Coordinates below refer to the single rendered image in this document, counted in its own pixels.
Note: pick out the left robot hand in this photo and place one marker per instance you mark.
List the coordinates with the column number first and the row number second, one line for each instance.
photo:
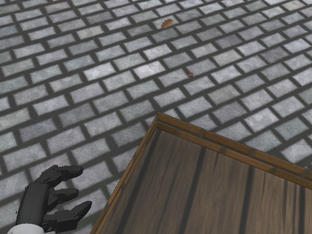
column 40, row 197

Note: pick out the left robot forearm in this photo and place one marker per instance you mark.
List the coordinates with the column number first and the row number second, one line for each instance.
column 26, row 228

